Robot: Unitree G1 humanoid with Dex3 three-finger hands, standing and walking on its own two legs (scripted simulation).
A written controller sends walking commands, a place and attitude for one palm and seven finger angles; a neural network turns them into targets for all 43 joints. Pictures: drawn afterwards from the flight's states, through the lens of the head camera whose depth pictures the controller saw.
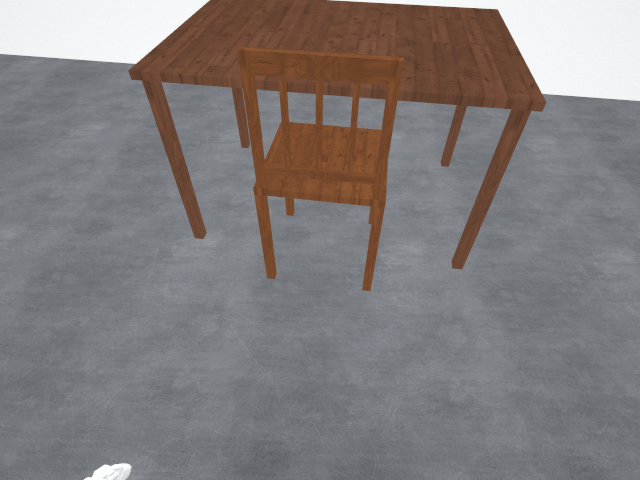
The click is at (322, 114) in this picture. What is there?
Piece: chair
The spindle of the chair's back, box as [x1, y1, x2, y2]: [316, 80, 322, 171]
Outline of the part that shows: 316,80 316,171 320,171 322,136 322,80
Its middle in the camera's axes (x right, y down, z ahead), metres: -0.01 -0.30 +1.04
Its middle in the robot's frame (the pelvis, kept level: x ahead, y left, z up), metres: +0.98 +0.05 -0.08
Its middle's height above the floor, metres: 0.69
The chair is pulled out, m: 0.00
